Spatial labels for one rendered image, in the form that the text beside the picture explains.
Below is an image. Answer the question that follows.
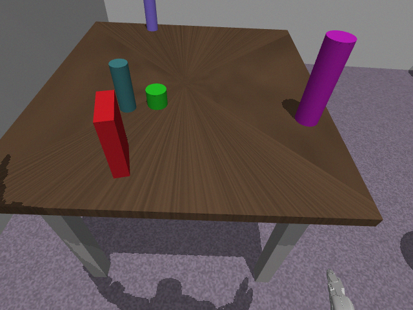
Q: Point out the table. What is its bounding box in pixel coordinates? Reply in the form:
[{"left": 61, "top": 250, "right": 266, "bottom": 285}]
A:
[{"left": 0, "top": 21, "right": 383, "bottom": 282}]

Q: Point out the right robot hand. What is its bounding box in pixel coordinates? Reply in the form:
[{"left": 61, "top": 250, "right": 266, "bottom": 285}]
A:
[{"left": 327, "top": 269, "right": 355, "bottom": 310}]

